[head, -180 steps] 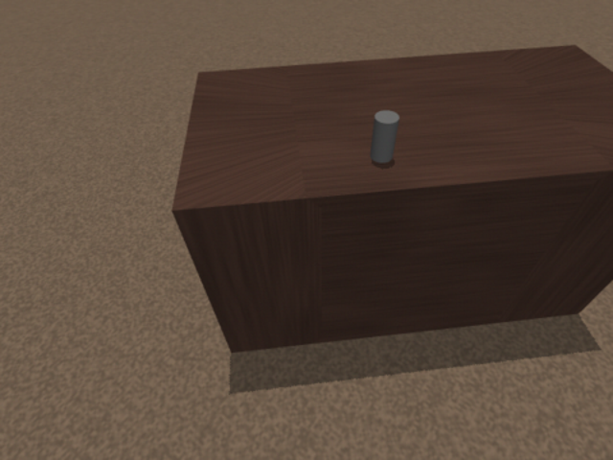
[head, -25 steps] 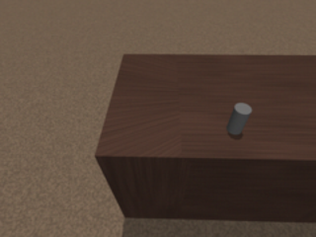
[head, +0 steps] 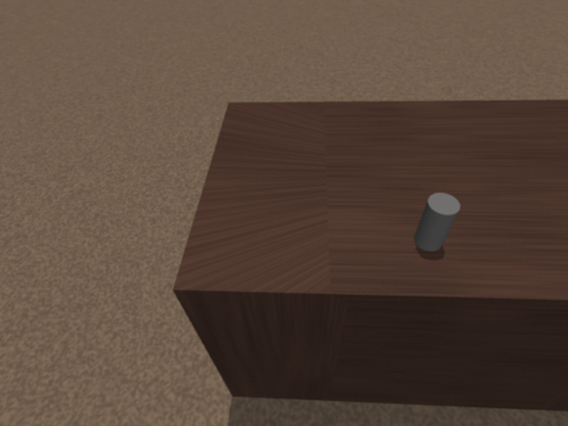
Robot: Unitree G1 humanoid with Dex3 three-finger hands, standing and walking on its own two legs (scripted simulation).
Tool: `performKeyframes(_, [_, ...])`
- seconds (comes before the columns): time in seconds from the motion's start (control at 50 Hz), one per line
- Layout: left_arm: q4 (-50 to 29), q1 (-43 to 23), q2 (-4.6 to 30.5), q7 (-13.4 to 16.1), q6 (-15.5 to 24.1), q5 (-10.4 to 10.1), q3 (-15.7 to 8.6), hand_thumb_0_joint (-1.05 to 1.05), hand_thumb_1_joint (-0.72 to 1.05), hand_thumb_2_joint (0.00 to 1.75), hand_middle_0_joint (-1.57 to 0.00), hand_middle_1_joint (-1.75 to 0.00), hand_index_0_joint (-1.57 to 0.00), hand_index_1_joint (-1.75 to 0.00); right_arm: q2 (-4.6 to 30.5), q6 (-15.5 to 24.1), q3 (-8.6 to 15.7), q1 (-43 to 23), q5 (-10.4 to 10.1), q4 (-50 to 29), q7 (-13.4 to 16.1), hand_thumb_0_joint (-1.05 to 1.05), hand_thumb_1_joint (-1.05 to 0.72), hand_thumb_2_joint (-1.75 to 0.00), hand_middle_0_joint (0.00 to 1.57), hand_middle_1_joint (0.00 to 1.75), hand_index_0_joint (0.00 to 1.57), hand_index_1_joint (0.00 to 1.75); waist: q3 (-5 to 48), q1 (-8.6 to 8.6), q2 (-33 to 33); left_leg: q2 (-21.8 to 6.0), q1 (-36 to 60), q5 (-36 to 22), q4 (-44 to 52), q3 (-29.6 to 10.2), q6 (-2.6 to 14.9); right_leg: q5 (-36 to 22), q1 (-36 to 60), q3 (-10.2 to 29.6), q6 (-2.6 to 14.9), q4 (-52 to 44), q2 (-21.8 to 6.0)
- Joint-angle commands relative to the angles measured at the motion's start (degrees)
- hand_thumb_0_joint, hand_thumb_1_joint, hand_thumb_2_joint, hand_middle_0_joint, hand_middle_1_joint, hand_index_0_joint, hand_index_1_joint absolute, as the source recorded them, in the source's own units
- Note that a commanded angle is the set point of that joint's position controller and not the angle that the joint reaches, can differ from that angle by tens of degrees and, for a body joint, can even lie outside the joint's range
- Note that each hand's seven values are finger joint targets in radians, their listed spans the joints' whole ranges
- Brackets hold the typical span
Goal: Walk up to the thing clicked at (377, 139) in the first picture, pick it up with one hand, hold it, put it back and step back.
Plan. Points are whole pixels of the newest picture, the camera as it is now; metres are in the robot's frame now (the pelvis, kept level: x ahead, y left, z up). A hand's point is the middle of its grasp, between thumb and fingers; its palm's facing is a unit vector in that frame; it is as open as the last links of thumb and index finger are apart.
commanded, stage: walk up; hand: right
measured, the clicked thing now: (435, 223) +0.48 -0.23 -0.03
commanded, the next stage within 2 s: stand in 0.22 s
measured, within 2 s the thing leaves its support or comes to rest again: neither
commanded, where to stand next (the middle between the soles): +0.05 -0.01 m, yaw -2 degrees
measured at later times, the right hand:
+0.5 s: hand out of the picture +0.09 -0.25 -0.15, palm faces -0.01 +0.94 -0.34, open 7.4 cm
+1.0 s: hand out of the picture +0.09 -0.26 -0.15, palm faces -0.03 +0.94 -0.34, open 7.4 cm
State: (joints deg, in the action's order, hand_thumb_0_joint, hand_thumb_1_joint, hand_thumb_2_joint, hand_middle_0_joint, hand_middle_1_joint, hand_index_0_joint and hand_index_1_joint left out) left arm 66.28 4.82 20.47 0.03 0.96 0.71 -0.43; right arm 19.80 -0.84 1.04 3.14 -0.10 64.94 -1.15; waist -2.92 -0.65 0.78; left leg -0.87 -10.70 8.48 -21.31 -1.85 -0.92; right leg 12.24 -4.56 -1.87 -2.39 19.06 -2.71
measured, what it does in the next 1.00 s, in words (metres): stands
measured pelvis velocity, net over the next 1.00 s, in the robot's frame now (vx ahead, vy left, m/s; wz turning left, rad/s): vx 0.01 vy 0.00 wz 0.00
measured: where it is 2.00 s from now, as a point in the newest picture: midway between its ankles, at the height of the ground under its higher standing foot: outside the picture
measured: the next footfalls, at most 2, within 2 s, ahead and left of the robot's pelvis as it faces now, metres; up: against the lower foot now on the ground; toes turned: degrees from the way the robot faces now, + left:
none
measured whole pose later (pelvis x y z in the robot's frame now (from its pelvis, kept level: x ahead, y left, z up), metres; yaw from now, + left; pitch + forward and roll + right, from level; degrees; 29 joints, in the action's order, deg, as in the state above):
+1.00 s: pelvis +0.01 +0.00 +0.00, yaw +0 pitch -2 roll +0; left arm 64.9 7.1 20.5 -0.5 0.2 0.8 -0.4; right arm 20.0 0.2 -0.3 5.4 0.2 64.7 -0.5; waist -3.3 -0.3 0.0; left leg -1.2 -9.8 8.8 -20.3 -1.6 -1.2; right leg 12.4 -3.7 -1.7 -2.1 17.9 -2.4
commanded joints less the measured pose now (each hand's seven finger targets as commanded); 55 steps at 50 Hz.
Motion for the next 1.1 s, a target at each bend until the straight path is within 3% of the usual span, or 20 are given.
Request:
performKeyframes(0.0, [-3.59,-3.28,12.49,0.77,1.25,-0.08,-2.29,0.0,0.9,0.9,-0.2,-0.3,-0.2,-0.3,12.12,1.25,2.21,-2.22,0.22,-3.06,0.77,0.0,-0.9,-0.9,0.2,0.3,0.2,0.3,4.48,0.86,-0.87,-5.27,3.49,-6.35,3.28,-4.19,1.9,-5.56,-2.11,3.58,2.74,-3.95,-5.34])
performKeyframes(0.16, [-3.78,-2.56,12.4,0.86,1.18,-0.09,-2.52,0.0,0.9,0.9,-0.2,-0.3,-0.2,-0.3,11.93,1.33,2.09,-2.46,0.23,-3.31,0.79,0.0,-0.9,-0.9,0.2,0.3,0.2,0.3,5.83,0.41,-0.27,-5.33,4.23,-9.38,3.05,-3.99,1.92,-8.31,-0.57,3.04,2.54,-3.35,-5.17])
performKeyframes(0.2, [-3.52,-1.82,12.23,0.81,0.94,0.01,-2.44,0.0,0.9,0.9,-0.2,-0.3,-0.2,-0.3,11.52,1.91,1.62,-1.92,0.52,-3.28,1.05,0.0,-0.9,-0.9,0.2,0.3,0.2,0.3,5.94,0.62,-1.83,-6.66,4.73,-11.06,3.45,-4.99,2.03,-6.7,-0.81,3.45,2.65,-3.26,-5.37])
performKeyframes(0.26, [-3.67,-1.4,11.58,0.5,0.63,0.03,-2.31,0.0,0.9,0.9,-0.2,-0.3,-0.2,-0.3,12.57,2.29,1.66,-1.5,0.52,-2.99,1.17,0.0,-0.9,-0.9,0.2,0.3,0.2,0.3,4.11,0.61,0.52,-6.34,2.96,-5.56,4.52,-5.15,1.88,-2.65,-1.37,3.58,2.71,-4.24,-5.07])
performKeyframes(0.42, [-4.26,-0.77,12.01,0.27,0.79,-0.03,-2.39,0.0,0.9,0.9,-0.2,-0.3,-0.2,-0.3,12.49,2.76,1.37,-0.99,0.41,-3.28,1.37,0.0,-0.9,-0.9,0.2,0.3,0.2,0.3,6.69,0.58,0.45,-6.67,4.68,-11.79,3.27,-4.38,2.14,-8.03,0.64,4.02,2.86,-3.67,-5.72])
performKeyframes(0.48, [-4.13,-0.16,11.75,0.25,0.63,-0.12,-2.32,0.0,0.9,0.9,-0.2,-0.3,-0.2,-0.3,12.65,2.95,1.25,-1.16,0.36,-3.32,1.41,0.0,-0.9,-0.9,0.2,0.3,0.2,0.3,6.27,0.36,0.88,-6.88,5.16,-12.17,3.3,-4.51,2.09,-7.66,0.08,3.83,2.84,-3.51,-5.51])
performKeyframes(0.58, [-4.22,-0.07,11.82,0.17,0.46,0.06,-2.26,0.0,0.9,0.9,-0.2,-0.3,-0.2,-0.3,12.59,2.59,1.16,-0.72,0.41,-3.38,1.48,0.0,-0.9,-0.9,0.2,0.3,0.2,0.3,4.62,0.57,0.16,-6.54,3.97,-7.91,3.73,-4.27,2.07,-4.79,-0.73,3.82,2.97,-4.25,-5.38])
performKeyframes(0.62, [-4.33,-0.07,11.84,0.23,0.58,-0.01,-2.29,0.0,0.9,0.9,-0.2,-0.3,-0.2,-0.3,12.69,2.65,1.18,-0.53,0.37,-3.41,1.41,0.0,-0.9,-0.9,0.2,0.3,0.2,0.3,4.87,0.64,-0.28,-6.61,4.2,-9.43,3.58,-4.5,2.03,-5.23,-0.69,3.78,2.94,-4.17,-5.38])
performKeyframes(0.68, [-4.23,0.02,12.04,0.13,0.51,0.03,-2.29,0.0,0.9,0.9,-0.2,-0.3,-0.2,-0.3,12.69,2.48,1.12,-0.22,0.42,-3.45,1.43,0.0,-0.9,-0.9,0.2,0.3,0.2,0.3,3.51,0.82,-0.29,-6.18,3.17,-5.75,4.17,-4.47,1.94,-3.21,-1.43,3.93,2.95,-4.69,-5.32])
performKeyframes(1.08, [-4.88,0.84,12.34,0.23,0.52,-0.18,-2.31,0.0,0.9,0.9,-0.2,-0.3,-0.2,-0.3,12.57,2.49,0.88,0.25,0.43,-3.6,1.49,0.0,-0.9,-0.9,0.2,0.3,0.2,0.3,5.2,0.48,-0.57,-6.5,4.62,-10.88,2.91,-4.23,1.89,-6.98,-0.19,3.98,3.1,-3.83,-5.52])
